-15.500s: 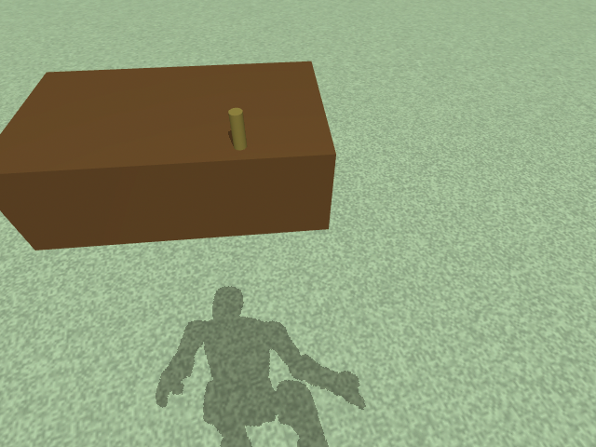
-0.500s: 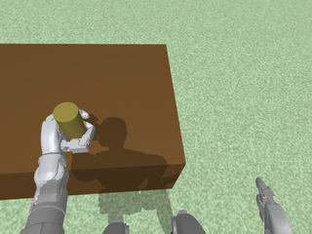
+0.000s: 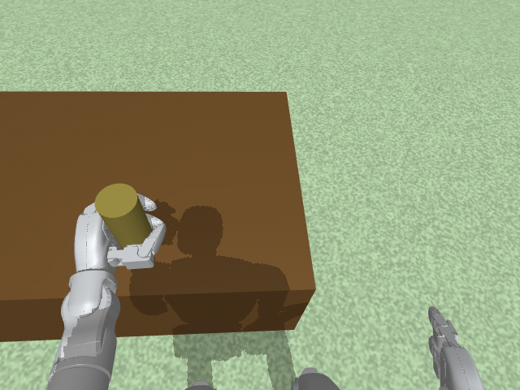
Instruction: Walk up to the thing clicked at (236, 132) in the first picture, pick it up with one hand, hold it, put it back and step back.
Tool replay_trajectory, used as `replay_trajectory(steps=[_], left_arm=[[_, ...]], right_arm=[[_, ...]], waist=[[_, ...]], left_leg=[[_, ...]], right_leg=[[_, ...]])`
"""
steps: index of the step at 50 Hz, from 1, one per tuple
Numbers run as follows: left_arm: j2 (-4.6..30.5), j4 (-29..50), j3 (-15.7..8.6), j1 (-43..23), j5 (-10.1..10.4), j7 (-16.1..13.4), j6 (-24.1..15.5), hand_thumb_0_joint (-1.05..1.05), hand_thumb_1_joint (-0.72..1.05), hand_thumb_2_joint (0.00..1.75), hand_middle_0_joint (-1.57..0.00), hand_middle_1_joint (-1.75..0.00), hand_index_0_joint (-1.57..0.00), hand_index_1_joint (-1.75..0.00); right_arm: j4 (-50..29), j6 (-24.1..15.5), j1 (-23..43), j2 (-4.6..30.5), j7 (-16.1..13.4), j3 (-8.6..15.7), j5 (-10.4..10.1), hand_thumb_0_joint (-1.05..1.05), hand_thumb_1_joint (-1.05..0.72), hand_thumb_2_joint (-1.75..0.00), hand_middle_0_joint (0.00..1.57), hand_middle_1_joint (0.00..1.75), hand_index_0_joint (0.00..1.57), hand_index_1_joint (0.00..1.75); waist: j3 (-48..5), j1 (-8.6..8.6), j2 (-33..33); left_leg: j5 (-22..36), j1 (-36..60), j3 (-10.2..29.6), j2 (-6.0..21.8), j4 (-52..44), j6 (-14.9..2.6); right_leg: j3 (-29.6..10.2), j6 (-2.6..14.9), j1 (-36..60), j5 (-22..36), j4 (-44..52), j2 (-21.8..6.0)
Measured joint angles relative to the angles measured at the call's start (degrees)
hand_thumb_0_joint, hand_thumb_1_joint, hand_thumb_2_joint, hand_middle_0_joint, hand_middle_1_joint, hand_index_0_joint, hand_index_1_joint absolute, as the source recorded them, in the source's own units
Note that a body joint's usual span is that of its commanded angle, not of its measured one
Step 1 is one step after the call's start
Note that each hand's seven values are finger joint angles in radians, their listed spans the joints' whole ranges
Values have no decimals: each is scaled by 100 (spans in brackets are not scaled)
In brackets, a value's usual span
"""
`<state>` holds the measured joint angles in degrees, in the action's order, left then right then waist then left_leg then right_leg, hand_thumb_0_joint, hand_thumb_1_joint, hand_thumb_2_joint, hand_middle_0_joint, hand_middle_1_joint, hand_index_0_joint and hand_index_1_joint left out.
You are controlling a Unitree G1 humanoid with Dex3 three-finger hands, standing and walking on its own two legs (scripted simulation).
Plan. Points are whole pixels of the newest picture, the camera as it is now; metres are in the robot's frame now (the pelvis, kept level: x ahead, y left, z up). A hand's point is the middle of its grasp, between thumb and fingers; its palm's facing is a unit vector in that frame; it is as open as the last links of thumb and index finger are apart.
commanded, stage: hold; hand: left
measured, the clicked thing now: (131, 227) +0.35 +0.18 +0.06
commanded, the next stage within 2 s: none
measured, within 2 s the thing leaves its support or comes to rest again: neither
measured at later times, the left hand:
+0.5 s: hand (135, 234) +0.34 +0.17 +0.07, palm faces +0.10 -0.99 +0.00, open 6.7 cm
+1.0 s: hand (132, 237) +0.32 +0.17 +0.08, palm faces +0.12 -0.99 -0.02, open 6.7 cm
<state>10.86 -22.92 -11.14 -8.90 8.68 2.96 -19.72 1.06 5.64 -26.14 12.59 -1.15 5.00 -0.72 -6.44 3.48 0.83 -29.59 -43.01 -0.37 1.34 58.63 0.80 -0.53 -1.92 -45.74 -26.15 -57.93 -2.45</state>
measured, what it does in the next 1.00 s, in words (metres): stands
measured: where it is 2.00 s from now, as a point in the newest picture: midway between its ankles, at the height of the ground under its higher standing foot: outside the picture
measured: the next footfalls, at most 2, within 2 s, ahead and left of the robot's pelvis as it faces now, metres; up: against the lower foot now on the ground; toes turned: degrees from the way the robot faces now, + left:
none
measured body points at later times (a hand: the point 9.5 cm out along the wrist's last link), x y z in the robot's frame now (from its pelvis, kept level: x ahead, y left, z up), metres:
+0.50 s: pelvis +0.00 +0.00 +0.01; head +0.05 +0.00 +0.46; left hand +0.32 +0.22 +0.07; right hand +0.15 -0.25 -0.03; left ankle -0.01 +0.13 -0.67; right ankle +0.02 -0.14 -0.67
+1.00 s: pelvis +0.00 +0.00 +0.02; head +0.04 +0.00 +0.46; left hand +0.31 +0.22 +0.08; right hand +0.15 -0.26 -0.02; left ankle -0.01 +0.13 -0.67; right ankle +0.02 -0.14 -0.67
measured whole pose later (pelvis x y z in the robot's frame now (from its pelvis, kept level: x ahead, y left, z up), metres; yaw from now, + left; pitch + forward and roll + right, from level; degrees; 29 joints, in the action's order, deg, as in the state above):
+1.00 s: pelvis +0.00 +0.00 +0.02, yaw +0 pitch +9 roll +0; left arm 9.9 -14.3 -8.7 -3.3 8.9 1.2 -14.3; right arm 8.1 4.5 -23.4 12.0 -2.0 5.1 -1.3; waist -5.2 2.0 0.2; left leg -27.2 -35.4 -0.2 1.1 53.2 0.9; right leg -0.2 -1.8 -38.2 -24.2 -52.9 -2.7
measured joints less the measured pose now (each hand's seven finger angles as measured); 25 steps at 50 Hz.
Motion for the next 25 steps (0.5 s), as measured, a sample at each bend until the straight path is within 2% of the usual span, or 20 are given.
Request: replay_trajectory(steps=[25], left_arm=[[-89,566,160,407,70,-8,358,-3,-5,118,-93,-110,-95,-112]], right_arm=[[332,58,68,-50,14,-41,-55,-1,55,-5,6,5,6,5]], waist=[[0,-121,-43]], left_leg=[[112,476,6,-22,-339,1]], right_leg=[[18,0,474,81,305,-20]])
